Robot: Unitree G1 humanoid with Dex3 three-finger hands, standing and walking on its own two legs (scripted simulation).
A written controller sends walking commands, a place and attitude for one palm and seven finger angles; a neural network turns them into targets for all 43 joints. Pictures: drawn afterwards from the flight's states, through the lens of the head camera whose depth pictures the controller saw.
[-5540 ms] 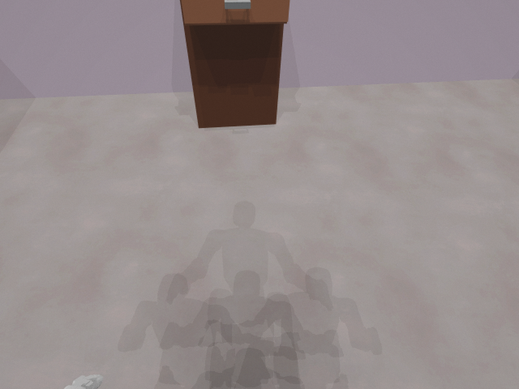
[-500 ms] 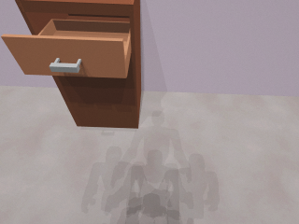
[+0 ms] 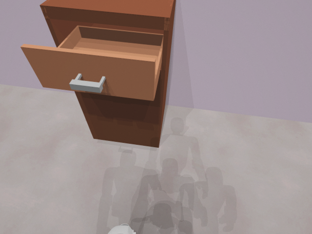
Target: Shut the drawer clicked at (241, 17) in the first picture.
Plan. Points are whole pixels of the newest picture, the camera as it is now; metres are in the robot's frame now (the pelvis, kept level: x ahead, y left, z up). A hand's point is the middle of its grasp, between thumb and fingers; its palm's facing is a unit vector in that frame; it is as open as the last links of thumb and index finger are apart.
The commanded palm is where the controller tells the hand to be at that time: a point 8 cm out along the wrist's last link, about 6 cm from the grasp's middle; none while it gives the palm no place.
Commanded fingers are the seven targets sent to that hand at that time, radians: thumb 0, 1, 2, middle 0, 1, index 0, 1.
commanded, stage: take the last steps up to it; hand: left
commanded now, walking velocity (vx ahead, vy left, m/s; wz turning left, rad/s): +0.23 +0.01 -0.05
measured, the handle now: (88, 81) +0.57 +0.31 +0.03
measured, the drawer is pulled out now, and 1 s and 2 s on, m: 0.21 0.21 0.21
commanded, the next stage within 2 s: come to a stop and stand still in 0.30 s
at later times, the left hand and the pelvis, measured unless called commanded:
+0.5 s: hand (107, 188) +0.27 +0.19 -0.16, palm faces -0.07 -0.97 -0.23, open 7.3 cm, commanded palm none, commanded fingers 0.00 0.90 0.90 -0.20 -0.30 -0.20 -0.30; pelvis +0.15 +0.02 -0.01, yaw -4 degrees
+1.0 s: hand (78, 216) +0.18 +0.26 -0.18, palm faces +0.02 -0.97 -0.23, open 7.3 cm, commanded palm none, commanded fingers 0.00 0.90 0.90 -0.20 -0.30 -0.20 -0.30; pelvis +0.13 +0.06 +0.00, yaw -3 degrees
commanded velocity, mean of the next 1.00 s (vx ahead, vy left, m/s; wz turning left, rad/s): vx -0.01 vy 0.02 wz -0.02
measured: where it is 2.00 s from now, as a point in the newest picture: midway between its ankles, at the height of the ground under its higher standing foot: outside the picture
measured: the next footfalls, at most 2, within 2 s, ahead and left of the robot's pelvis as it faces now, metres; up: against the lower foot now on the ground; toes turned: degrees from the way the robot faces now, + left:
left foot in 0.04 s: +0.14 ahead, +0.14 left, +0.00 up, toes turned +7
right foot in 0.48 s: +0.23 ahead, -0.09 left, +0.00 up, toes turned -11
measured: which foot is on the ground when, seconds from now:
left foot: up 0.00-0.02, down 0.04-0.52, up 0.54-0.82, down 0.84-1.00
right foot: down 0.00-0.04, up 0.06-0.46, down 0.48-0.86, up 0.88-1.00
